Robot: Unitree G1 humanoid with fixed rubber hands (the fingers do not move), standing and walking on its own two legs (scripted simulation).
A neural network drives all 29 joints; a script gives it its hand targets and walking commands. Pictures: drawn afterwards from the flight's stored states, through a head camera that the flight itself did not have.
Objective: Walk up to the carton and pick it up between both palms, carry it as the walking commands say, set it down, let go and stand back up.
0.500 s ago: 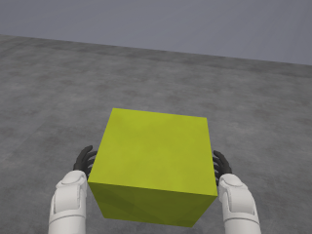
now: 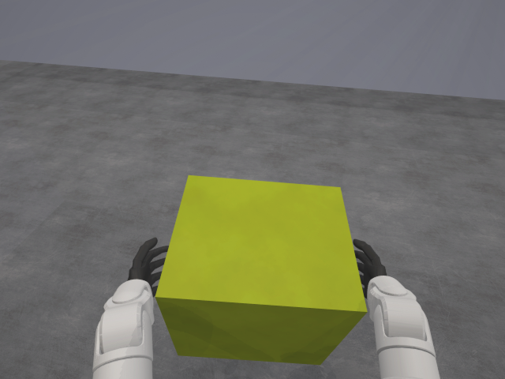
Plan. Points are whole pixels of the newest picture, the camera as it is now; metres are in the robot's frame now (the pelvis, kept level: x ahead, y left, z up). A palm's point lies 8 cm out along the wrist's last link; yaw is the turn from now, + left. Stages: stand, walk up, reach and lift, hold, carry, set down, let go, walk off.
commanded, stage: reach and lift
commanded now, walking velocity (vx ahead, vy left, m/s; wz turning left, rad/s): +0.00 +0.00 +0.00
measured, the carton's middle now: (256, 273) +0.34 -0.01 -0.04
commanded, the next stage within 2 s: hold in 0.20 s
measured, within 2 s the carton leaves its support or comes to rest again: neither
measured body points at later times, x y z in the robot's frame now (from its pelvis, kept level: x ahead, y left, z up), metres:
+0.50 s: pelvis +0.02 -0.02 +0.00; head +0.00 -0.02 +0.45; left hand +0.30 +0.18 +0.04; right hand +0.30 -0.20 +0.02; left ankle +0.04 +0.10 -0.75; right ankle +0.00 -0.14 -0.75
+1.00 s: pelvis -0.01 +0.00 +0.00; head -0.03 +0.00 +0.45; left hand +0.28 +0.19 +0.03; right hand +0.29 -0.19 +0.02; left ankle +0.04 +0.10 -0.75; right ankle +0.00 -0.14 -0.75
